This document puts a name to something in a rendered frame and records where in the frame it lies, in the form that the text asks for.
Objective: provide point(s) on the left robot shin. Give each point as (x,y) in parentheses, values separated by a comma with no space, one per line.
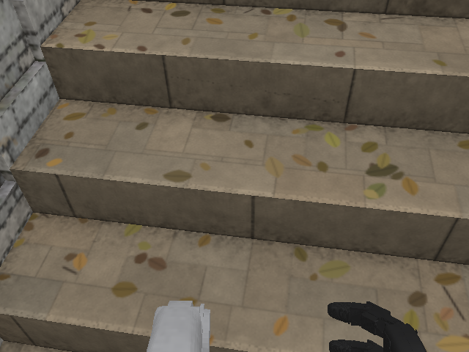
(156,312)

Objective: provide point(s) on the robot left thigh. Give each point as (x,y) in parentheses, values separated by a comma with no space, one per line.
(181,327)

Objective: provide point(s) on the right robot hand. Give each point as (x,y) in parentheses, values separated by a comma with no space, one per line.
(397,336)

